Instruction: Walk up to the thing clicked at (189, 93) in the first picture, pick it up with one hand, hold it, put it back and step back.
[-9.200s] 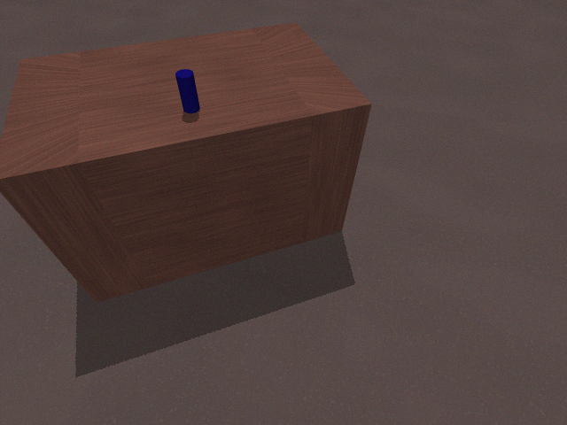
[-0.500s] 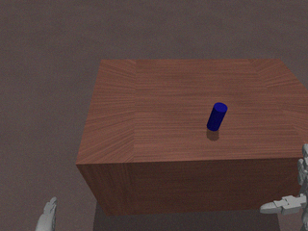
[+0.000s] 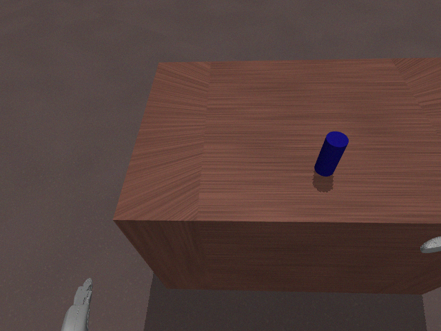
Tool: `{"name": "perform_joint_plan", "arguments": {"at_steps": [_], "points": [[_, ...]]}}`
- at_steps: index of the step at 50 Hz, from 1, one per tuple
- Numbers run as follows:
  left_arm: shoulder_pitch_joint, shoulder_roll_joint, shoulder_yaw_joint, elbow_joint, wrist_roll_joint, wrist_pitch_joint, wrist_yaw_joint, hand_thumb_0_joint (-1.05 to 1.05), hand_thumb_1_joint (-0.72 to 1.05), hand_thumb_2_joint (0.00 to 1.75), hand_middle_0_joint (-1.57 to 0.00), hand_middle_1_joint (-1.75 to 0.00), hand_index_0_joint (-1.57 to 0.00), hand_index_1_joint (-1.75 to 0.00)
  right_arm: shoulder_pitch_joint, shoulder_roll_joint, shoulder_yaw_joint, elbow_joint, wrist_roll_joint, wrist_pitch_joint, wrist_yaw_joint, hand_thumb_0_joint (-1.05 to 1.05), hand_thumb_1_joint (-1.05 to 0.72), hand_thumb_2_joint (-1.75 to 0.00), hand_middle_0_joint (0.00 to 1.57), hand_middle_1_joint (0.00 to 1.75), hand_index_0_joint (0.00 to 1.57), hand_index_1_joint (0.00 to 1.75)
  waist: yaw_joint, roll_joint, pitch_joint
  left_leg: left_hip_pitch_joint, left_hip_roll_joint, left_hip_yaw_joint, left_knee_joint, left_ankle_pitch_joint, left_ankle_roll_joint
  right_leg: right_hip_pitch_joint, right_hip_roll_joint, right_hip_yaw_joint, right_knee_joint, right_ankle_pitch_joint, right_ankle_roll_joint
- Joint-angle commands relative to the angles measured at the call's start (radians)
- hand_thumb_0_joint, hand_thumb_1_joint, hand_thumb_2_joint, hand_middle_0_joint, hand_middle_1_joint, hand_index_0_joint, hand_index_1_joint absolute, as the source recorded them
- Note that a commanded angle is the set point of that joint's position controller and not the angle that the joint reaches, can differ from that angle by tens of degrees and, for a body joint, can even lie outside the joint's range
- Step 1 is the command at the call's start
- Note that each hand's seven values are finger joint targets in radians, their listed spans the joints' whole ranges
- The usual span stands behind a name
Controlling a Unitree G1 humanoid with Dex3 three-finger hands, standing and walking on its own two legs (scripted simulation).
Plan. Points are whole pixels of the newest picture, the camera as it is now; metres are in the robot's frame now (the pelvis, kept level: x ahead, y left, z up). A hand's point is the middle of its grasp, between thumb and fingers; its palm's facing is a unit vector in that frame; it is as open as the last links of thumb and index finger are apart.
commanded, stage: go down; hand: right
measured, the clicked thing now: (330, 155) +0.51 -0.24 -0.05
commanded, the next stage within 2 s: none
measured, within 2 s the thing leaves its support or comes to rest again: neither
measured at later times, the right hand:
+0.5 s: hand out of the picture +0.34 -0.38 +0.08, palm faces +0.22 +0.98 +0.02, open 17.5 cm
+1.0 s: hand out of the picture +0.38 -0.40 +0.08, palm faces +0.25 +0.97 +0.02, open 17.6 cm
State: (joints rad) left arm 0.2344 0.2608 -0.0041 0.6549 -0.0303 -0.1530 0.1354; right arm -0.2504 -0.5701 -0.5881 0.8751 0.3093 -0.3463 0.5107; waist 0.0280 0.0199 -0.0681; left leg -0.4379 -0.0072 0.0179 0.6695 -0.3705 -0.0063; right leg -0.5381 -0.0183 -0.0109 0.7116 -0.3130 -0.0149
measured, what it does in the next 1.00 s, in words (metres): stands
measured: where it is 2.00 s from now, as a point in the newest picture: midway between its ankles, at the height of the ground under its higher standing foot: outside the picture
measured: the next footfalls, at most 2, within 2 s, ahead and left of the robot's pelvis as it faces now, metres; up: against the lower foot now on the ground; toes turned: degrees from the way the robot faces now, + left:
none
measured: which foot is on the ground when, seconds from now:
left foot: down 0.00-1.00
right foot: down 0.00-1.00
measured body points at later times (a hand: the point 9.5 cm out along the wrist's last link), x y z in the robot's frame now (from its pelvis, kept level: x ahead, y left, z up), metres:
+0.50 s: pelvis -0.01 +0.00 -0.01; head +0.05 -0.04 +0.43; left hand +0.15 +0.26 -0.07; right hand +0.32 -0.43 +0.08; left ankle -0.02 +0.13 -0.72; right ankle +0.02 -0.11 -0.72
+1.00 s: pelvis +0.00 -0.01 -0.02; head +0.07 -0.06 +0.42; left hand +0.15 +0.25 -0.07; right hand +0.36 -0.45 +0.08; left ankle -0.02 +0.13 -0.72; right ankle +0.02 -0.11 -0.72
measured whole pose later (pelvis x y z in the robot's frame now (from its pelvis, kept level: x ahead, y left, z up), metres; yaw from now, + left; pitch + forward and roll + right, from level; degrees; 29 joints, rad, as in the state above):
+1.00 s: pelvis +0.00 -0.01 -0.02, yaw +1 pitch +16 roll +4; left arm 0.27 0.27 -0.06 0.47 0.01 -0.21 0.13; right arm -0.59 -0.87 -0.69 1.20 0.21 -0.29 0.58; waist 0.12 0.02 -0.13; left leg -0.67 -0.03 0.04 0.82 -0.42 -0.01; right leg -0.80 -0.04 0.02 0.91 -0.39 -0.02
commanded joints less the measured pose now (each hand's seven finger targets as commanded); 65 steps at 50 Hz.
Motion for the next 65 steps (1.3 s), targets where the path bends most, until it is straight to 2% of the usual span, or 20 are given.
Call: {"name": "perform_joint_plan", "arguments": {"at_steps": [1, 7, 9, 12, 15, 19, 20, 24, 31, 33, 34, 37, 41, 44, 48, 50, 56, 59, 62, 65], "points": [[-0.06, 0.204, 0.095, -0.148, 0.012, -0.058, 0.021, 0.0, -0.55, 0.05, -0.06, -0.07, -0.06, -0.07, -0.218, -0.369, -0.078, -0.205, 0.028, -0.067, 0.001, 0.0, 0.5, -0.07, 0.03, 0.06, 0.04, 0.06, -0.019, -0.164, -0.305, -0.014, -0.024, 0.014, -0.068, 0.238, 0.023, 0.314, -0.024, 0.058, -0.079, 0.38, 0.008], [-0.005, 0.14, 0.053, -0.121, 0.013, -0.067, 0.017, 0.0, -0.54, 0.04, -0.06, -0.06, -0.06, -0.06, -0.255, -0.358, -0.072, -0.188, 0.03, -0.067, 0.002, 0.0, 0.52, -0.08, 0.02, 0.06, 0.04, 0.06, -0.001, -0.15, -0.21, -0.019, -0.021, 0.01, -0.083, 0.225, 0.021, 0.239, -0.015, 0.043, -0.087, 0.276, 0.004], [-0.032, 0.123, 0.03, -0.146, 0.014, -0.076, 0.016, 0.0, -0.54, 0.04, -0.06, -0.06, -0.06, -0.05, -0.301, -0.374, -0.072, -0.207, 0.026, -0.068, 0.011, 0.0, 0.5, -0.08, 0.02, 0.06, 0.03, 0.06, 0.004, -0.164, -0.241, -0.019, -0.016, 0.004, -0.076, 0.237, 0.021, 0.236, -0.011, 0.041, -0.076, 0.273, 0.001], [-0.028, 0.173, 0.074, -0.133, 0.017, -0.083, 0.028, 0.0, -0.54, 0.04, -0.05, -0.06, -0.06, -0.05, -0.358, -0.405, -0.07, -0.164, 0.024, -0.06, 0.032, 0.0, 0.53, -0.08, 0.02, 0.06, 0.03, 0.06, 0.034, -0.141, -0.227, -0.054, -0.007, -0.009, -0.062, 0.229, 0.017, 0.197, -0.004, 0.038, -0.06, 0.206, -0.01], [-0.085, 0.19, 0.073, -0.199, 0.018, -0.097, 0.031, 0.0, -0.54, 0.04, -0.05, -0.06, -0.06, -0.05, -0.42, -0.454, -0.087, -0.139, 0.026, -0.059, 0.047, 0.0, 0.55, -0.07, 0.02, 0.06, 0.04, 0.06, 0.037, -0.135, -0.274, -0.068, -0.004, -0.008, -0.041, 0.214, 0.015, 0.193, -0.006, 0.045, -0.035, 0.183, -0.012], [-0.024, 0.142, 0.029, -0.195, 0.018, -0.101, 0.027, 0.0, -0.53, 0.04, -0.05, -0.06, -0.06, -0.05, -0.456, -0.487, -0.087, -0.058, 0.016, -0.048, 0.066, 0.0, 0.55, -0.06, 0.03, 0.06, 0.04, 0.06, 0.038, -0.153, -0.268, -0.115, -0.008, -0.003, -0.014, 0.165, 0.016, 0.154, -0.009, 0.053, -0.014, 0.138, -0.01], [-0.044, 0.182, 0.053, -0.239, 0.02, -0.106, 0.031, 0.0, -0.53, 0.03, -0.05, -0.06, -0.06, -0.05, -0.461, -0.504, -0.096, -0.039, 0.018, -0.043, 0.067, 0.0, 0.56, -0.06, 0.03, 0.06, 0.04, 0.06, 0.044, -0.136, -0.284, -0.118, -0.012, 0.0, -0.011, 0.15, 0.017, 0.145, -0.011, 0.057, -0.018, 0.119, -0.01], [0.042, 0.183, 0.054, -0.202, 0.025, -0.104, 0.03, 0.0, -0.53, 0.03, -0.05, -0.06, -0.06, -0.05, -0.511, -0.562, -0.106, 0.008, 0.002, -0.017, 0.076, 0.0, 0.55, -0.06, 0.03, 0.06, 0.04, 0.06, 0.048, -0.185, -0.297, -0.157, -0.014, -0.002, 0.008, 0.155, 0.021, 0.142, -0.009, 0.058, 0.003, 0.145, -0.004], [0.013, 0.159, 0.011, -0.275, 0.032, -0.109, 0.022, 0.0, -0.54, 0.04, -0.05, -0.05, -0.05, -0.05, -0.575, -0.638, -0.138, 0.065, -0.029, -0.016, 0.066, 0.0, 0.57, -0.04, 0.04, 0.05, 0.04, 0.05, 0.032, -0.196, -0.353, -0.166, -0.019, -0.003, 0.039, 0.184, 0.022, 0.109, -0.01, 0.059, 0.056, 0.2, -0.002], [-0.027, 0.223, 0.066, -0.329, 0.033, -0.112, 0.029, 0.0, -0.54, 0.04, -0.05, -0.05, -0.05, -0.05, -0.59, -0.676, -0.154, 0.075, -0.041, -0.016, 0.062, 0.0, 0.56, -0.04, 0.05, 0.05, 0.05, 0.05, 0.039, -0.197, -0.404, -0.167, -0.022, 0.0, 0.042, 0.18, 0.025, 0.147, -0.016, 0.066, 0.059, 0.22, -0.001], [-0.021, 0.241, 0.074, -0.335, 0.036, -0.112, 0.031, 0.0, -0.54, 0.05, -0.05, -0.05, -0.05, -0.05, -0.592, -0.673, -0.146, 0.094, -0.044, -0.014, 0.062, 0.0, 0.58, -0.04, 0.04, 0.05, 0.05, 0.05, 0.049, -0.193, -0.393, -0.188, -0.026, 0.004, 0.048, 0.174, 0.027, 0.14, -0.019, 0.069, 0.059, 0.227, 0.003], [0.014, 0.178, 0.015, -0.313, 0.037, -0.107, 0.021, 0.0, -0.54, 0.04, -0.05, -0.05, -0.05, -0.05, -0.621, -0.685, -0.153, 0.095, -0.053, -0.019, 0.062, 0.0, 0.59, -0.04, 0.04, 0.05, 0.05, 0.05, 0.038, -0.22, -0.401, -0.184, -0.029, 0.006, 0.053, 0.2, 0.026, 0.145, -0.018, 0.067, 0.076, 0.273, 0.002], [0.06, 0.196, 0.035, -0.308, 0.039, -0.1, 0.021, 0.0, -0.55, 0.05, -0.05, -0.05, -0.05, -0.05, -0.625, -0.696, -0.146, 0.084, -0.064, -0.014, 0.067, 0.0, 0.56, -0.04, 0.05, 0.05, 0.05, 0.05, 0.056, -0.254, -0.451, -0.214, -0.039, 0.015, 0.066, 0.22, 0.029, 0.214, -0.031, 0.079, 0.089, 0.391, 0.012], [0.062, 0.211, 0.057, -0.297, 0.038, -0.097, 0.017, 0.0, -0.54, 0.05, -0.05, -0.05, -0.05, -0.05, -0.623, -0.701, -0.149, 0.082, -0.062, -0.008, 0.069, 0.0, 0.54, -0.05, 0.05, 0.05, 0.05, 0.05, 0.061, -0.257, -0.433, -0.227, -0.037, 0.014, 0.067, 0.228, 0.029, 0.205, -0.029, 0.075, 0.098, 0.39, 0.008], [0.013, 0.181, 0.016, -0.34, 0.041, -0.101, 0.004, 0.0, -0.54, 0.05, -0.05, -0.05, -0.05, -0.05, -0.64, -0.696, -0.146, 0.119, -0.067, -0.005, 0.071, 0.0, 0.55, -0.05, 0.04, 0.05, 0.05, 0.05, 0.071, -0.221, -0.37, -0.253, -0.037, 0.016, 0.064, 0.179, 0.031, 0.123, -0.032, 0.082, 0.088, 0.272, 0.005], [0.033, 0.194, 0.037, -0.347, 0.039, -0.1, 0.005, 0.0, -0.54, 0.05, -0.05, -0.05, -0.05, -0.05, -0.656, -0.705, -0.14, 0.112, -0.073, -0.01, 0.069, 0.0, 0.56, -0.06, 0.04, 0.06, 0.05, 0.05, 0.077, -0.226, -0.372, -0.244, -0.036, 0.013, 0.063, 0.161, 0.031, 0.122, -0.028, 0.077, 0.077, 0.21, 0.003], [0.042, 0.217, 0.053, -0.352, 0.043, -0.098, 0.009, 0.0, -0.55, 0.05, -0.05, -0.05, -0.05, -0.05, -0.686, -0.738, -0.154, 0.109, -0.071, -0.003, 0.076, 0.0, 0.55, -0.05, 0.04, 0.05, 0.05, 0.05, 0.079, -0.269, -0.436, -0.27, -0.042, 0.025, 0.084, 0.186, 0.032, 0.186, -0.035, 0.091, 0.106, 0.333, 0.01], [0.006, 0.202, 0.036, -0.367, 0.044, -0.102, 0.007, 0.0, -0.54, 0.05, -0.05, -0.05, -0.05, -0.05, -0.703, -0.737, -0.145, 0.149, -0.079, 0.0, 0.077, 0.0, 0.56, -0.06, 0.04, 0.05, 0.05, 0.05, 0.078, -0.248, -0.367, -0.294, -0.037, 0.021, 0.082, 0.152, 0.035, 0.111, -0.033, 0.087, 0.102, 0.237, 0.008], [0.03, 0.189, 0.02, -0.362, 0.045, -0.099, 0.005, 0.0, -0.55, 0.05, -0.05, -0.05, -0.05, -0.05, -0.717, -0.767, -0.153, 0.158, -0.094, 0.004, 0.079, 0.0, 0.58, -0.06, 0.04, 0.06, 0.04, 0.06, 0.073, -0.251, -0.393, -0.268, -0.034, 0.016, 0.081, 0.141, 0.035, 0.081, -0.025, 0.081, 0.095, 0.163, 0.001], [0.051, 0.211, 0.033, -0.399, 0.046, -0.099, 0.012, 0.0, -0.54, 0.04, -0.04, -0.05, -0.05, -0.04, -0.733, -0.793, -0.165, 0.143, -0.093, 0.012, 0.083, 0.0, 0.59, -0.06, 0.04, 0.06, 0.04, 0.06, 0.082, -0.249, -0.449, -0.247, -0.037, 0.021, 0.084, 0.173, 0.031, 0.122, -0.023, 0.082, 0.104, 0.207, 0.0]]}}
